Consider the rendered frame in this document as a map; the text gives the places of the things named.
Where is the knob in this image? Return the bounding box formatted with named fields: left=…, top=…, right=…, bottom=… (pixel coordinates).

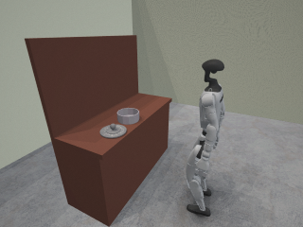
left=110, top=123, right=116, bottom=130

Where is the lid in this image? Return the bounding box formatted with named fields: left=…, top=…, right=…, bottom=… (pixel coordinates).
left=99, top=124, right=127, bottom=138

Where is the robot torso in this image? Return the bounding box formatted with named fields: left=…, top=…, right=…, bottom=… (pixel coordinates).
left=199, top=88, right=223, bottom=147

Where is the right robot upper arm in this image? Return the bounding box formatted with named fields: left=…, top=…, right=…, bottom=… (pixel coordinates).
left=219, top=83, right=225, bottom=115

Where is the table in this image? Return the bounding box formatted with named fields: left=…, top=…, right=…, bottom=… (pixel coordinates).
left=25, top=35, right=172, bottom=227

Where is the robot right foot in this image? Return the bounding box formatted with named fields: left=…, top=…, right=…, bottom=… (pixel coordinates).
left=203, top=188, right=211, bottom=197

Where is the pot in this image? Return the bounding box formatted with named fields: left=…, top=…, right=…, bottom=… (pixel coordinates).
left=116, top=108, right=140, bottom=125

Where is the left robot hand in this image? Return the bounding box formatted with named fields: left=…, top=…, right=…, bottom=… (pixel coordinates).
left=194, top=158, right=209, bottom=179

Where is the left robot upper arm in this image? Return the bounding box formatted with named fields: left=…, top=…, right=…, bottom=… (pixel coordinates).
left=201, top=93, right=219, bottom=132

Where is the robot left forearm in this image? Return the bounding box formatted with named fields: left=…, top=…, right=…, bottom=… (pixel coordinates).
left=201, top=126, right=217, bottom=161

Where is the robot right forearm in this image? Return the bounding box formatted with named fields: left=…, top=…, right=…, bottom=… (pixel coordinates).
left=216, top=113, right=224, bottom=134

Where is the right robot hand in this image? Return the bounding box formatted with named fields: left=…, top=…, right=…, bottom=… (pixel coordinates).
left=213, top=134, right=220, bottom=149

